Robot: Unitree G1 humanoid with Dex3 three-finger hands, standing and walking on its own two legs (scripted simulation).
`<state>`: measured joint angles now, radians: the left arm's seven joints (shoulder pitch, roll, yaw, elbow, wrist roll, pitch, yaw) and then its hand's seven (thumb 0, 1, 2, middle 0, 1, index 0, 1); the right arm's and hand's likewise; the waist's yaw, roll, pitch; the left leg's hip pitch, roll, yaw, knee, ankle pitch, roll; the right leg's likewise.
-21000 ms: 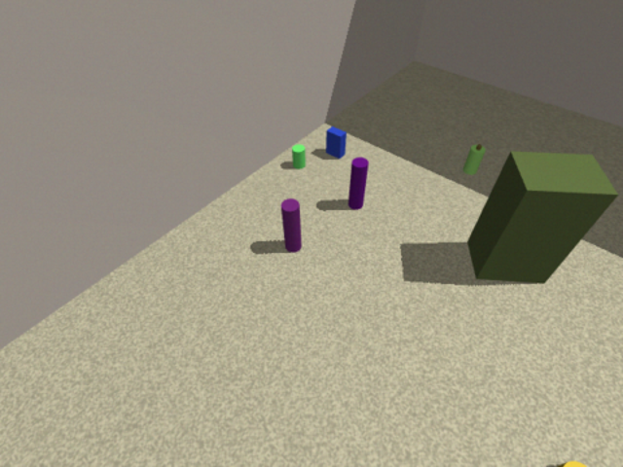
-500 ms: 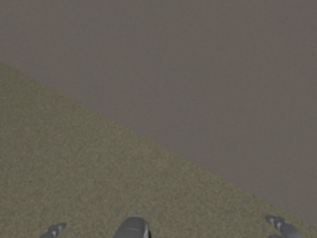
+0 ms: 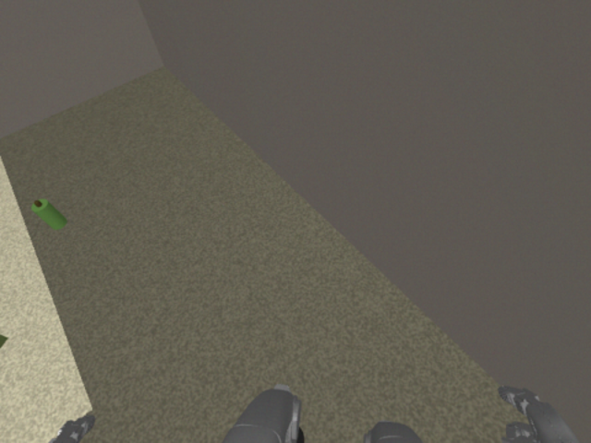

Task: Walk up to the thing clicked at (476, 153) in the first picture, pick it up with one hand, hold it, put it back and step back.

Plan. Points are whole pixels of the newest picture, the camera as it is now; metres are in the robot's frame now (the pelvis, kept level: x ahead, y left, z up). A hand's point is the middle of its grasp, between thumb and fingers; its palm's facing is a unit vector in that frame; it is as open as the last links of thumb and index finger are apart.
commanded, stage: walk up
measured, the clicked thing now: (48, 212) +1.05 +1.12 -0.67
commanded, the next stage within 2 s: none
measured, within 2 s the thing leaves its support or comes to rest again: neither
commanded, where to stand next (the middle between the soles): +0.10 +0.07 m, yaw +40 degrees
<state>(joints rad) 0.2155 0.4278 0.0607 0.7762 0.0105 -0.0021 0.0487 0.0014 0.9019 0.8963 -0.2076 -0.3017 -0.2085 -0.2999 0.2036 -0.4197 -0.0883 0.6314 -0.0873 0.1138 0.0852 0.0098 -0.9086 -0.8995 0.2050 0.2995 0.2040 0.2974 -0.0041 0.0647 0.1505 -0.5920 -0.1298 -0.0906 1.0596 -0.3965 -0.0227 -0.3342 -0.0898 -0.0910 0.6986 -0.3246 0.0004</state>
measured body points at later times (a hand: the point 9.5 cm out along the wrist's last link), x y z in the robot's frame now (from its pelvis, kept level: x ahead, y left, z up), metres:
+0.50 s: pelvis -0.01 +0.08 +0.00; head -0.01 +0.13 +0.45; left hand -0.06 +0.41 -0.13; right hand +0.14 -0.22 -0.07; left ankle -0.04 +0.20 -0.72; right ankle +0.11 -0.05 -0.67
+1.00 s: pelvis +0.03 +0.02 +0.01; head +0.07 +0.02 +0.46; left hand -0.07 +0.33 -0.08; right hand +0.29 -0.20 -0.11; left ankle +0.00 +0.16 -0.67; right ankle +0.10 -0.06 -0.72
